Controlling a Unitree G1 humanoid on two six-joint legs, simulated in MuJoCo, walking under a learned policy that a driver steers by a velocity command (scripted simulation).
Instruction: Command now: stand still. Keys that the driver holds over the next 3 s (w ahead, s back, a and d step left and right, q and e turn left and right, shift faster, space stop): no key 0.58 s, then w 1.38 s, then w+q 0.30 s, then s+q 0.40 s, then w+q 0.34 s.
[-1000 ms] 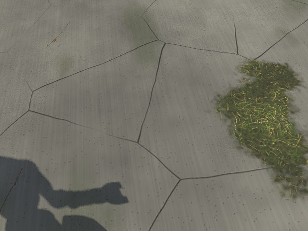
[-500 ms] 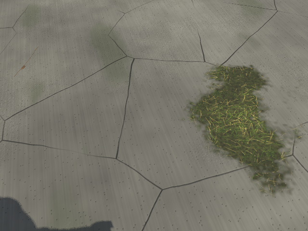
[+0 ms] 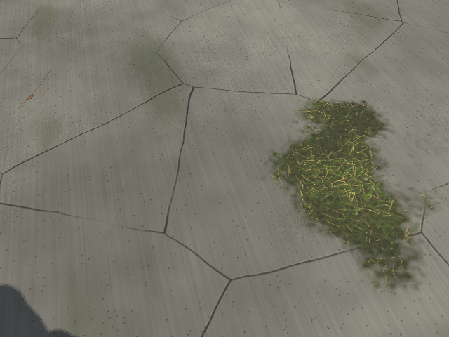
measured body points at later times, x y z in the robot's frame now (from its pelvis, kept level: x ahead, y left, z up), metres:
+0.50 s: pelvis +0.00 +0.01 +0.00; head +0.00 +0.01 +0.45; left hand +0.03 +0.26 -0.15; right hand +0.02 -0.25 -0.15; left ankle +0.00 +0.16 -0.74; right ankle -0.03 -0.11 -0.74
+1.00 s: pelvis +0.09 +0.05 +0.01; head +0.09 +0.07 +0.46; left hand +0.18 +0.32 -0.13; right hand +0.01 -0.19 -0.13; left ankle +0.01 +0.14 -0.74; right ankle +0.09 -0.10 -0.66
